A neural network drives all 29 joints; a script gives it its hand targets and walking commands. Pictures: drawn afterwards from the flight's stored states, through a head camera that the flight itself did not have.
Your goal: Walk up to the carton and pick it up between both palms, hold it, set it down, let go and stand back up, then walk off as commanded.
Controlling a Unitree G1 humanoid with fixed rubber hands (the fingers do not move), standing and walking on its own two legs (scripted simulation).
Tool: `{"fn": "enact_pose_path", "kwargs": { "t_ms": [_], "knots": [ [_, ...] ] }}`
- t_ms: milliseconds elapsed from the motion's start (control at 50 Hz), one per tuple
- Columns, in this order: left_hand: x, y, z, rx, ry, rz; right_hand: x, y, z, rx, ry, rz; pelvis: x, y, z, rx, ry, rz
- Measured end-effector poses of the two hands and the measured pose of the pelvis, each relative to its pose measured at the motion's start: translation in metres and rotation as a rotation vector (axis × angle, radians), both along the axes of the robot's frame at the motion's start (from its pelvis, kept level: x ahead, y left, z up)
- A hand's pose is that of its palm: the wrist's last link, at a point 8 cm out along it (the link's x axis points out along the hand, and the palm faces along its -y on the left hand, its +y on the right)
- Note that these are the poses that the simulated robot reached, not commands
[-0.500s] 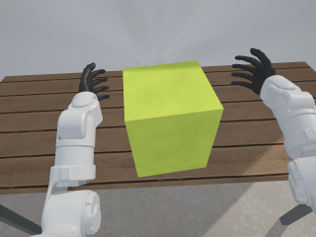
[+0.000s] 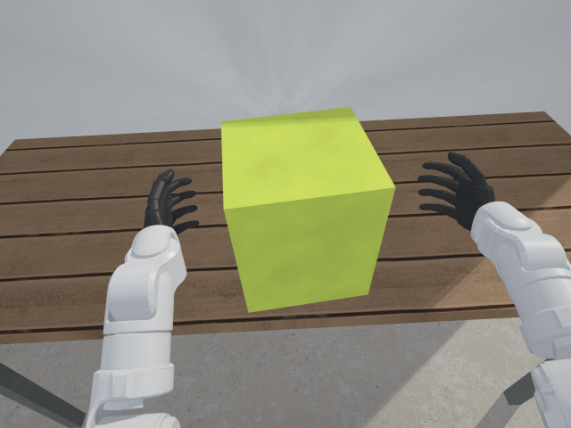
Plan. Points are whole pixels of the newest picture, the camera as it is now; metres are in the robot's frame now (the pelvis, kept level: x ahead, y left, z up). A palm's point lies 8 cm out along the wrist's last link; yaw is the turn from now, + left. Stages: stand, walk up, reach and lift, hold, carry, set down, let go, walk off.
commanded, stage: set down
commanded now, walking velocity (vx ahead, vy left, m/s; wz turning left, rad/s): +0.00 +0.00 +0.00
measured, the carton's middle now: (298, 212) +0.45 +0.01 +0.07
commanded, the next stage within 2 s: let go in 2.00 s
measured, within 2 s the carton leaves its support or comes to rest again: neither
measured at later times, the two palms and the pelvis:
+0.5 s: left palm (163, 284) +0.29 +0.18 +0.11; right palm (485, 271) +0.32 -0.24 +0.08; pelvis +0.00 +0.00 +0.00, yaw +0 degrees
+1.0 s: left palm (172, 330) +0.25 +0.18 +0.05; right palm (500, 336) +0.24 -0.25 +0.03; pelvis +0.00 +0.00 +0.00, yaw +0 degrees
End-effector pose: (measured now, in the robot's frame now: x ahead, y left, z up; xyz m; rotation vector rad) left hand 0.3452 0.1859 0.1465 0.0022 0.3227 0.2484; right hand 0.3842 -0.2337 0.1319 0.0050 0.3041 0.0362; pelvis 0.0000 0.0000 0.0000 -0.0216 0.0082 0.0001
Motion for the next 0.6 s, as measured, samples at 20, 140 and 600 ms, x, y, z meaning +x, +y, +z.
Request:
{"fn": "enact_pose_path", "kwargs": {
  "t_ms": [20, 140, 600],
  "knots": [
    [-0.002, 0.000, -0.002, -0.001, 0.001, 0.001, -0.002, 0.000, -0.003, -0.002, 0.000, 0.002, 0.000, 0.000, 0.000, 0.000, 0.000, 0.000],
    [-0.019, 0.003, -0.014, 0.003, 0.006, 0.008, -0.018, -0.001, -0.019, -0.014, 0.003, 0.016, 0.000, 0.000, 0.000, 0.000, 0.000, 0.000],
    [-0.067, -0.005, -0.050, 0.021, 0.001, -0.022, -0.083, -0.010, -0.064, -0.050, 0.020, 0.035, 0.001, 0.000, 0.000, 0.000, 0.001, 0.000]
  ]
}}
